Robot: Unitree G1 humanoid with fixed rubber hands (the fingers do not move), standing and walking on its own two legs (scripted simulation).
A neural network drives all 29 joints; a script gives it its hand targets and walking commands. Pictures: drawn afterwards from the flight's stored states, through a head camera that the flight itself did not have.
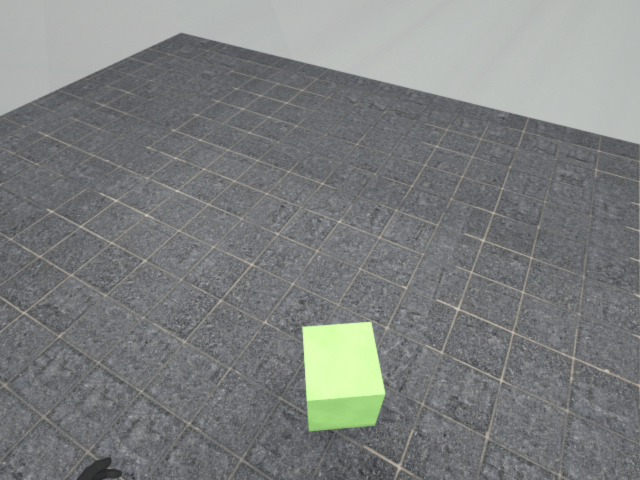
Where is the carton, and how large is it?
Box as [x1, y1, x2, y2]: [302, 322, 384, 430]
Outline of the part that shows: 370,322 302,327 309,430 373,425 375,423 384,396 384,389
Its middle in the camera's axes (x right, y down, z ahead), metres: +0.05 +0.39 +1.13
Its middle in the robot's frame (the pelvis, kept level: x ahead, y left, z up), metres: +0.53 -0.02 -0.63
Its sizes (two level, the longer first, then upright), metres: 0.210 0.200 0.250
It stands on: the floor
